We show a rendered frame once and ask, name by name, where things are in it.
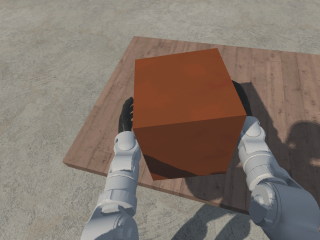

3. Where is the robot right forearm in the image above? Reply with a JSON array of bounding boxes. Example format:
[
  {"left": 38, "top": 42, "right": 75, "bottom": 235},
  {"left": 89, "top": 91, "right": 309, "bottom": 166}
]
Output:
[{"left": 236, "top": 116, "right": 320, "bottom": 226}]

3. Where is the robot left upper arm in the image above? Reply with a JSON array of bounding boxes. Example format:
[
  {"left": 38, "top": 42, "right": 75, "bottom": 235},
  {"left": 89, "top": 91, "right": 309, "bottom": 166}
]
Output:
[{"left": 81, "top": 213, "right": 139, "bottom": 240}]

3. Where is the robot left hand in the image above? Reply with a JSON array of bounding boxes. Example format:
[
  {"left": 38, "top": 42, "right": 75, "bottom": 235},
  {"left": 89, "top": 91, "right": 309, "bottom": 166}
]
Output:
[{"left": 118, "top": 97, "right": 134, "bottom": 133}]

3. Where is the robot left forearm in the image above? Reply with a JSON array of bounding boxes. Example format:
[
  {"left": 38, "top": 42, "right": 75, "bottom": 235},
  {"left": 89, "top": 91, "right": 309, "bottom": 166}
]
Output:
[{"left": 80, "top": 131, "right": 142, "bottom": 240}]

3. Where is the carton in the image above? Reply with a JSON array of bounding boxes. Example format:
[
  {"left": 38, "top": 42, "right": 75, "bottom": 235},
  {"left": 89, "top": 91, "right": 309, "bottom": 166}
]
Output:
[{"left": 132, "top": 48, "right": 247, "bottom": 181}]

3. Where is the robot right hand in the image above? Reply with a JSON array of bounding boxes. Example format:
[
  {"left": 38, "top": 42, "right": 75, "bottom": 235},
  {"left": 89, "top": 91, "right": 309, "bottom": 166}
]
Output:
[{"left": 232, "top": 80, "right": 253, "bottom": 116}]

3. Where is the table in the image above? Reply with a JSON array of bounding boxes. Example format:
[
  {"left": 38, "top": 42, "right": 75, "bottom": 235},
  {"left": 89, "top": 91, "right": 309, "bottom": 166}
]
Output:
[{"left": 62, "top": 36, "right": 320, "bottom": 232}]

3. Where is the robot right upper arm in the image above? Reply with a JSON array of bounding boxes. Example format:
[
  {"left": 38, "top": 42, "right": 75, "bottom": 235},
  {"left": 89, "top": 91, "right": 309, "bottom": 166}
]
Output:
[{"left": 248, "top": 182, "right": 320, "bottom": 240}]

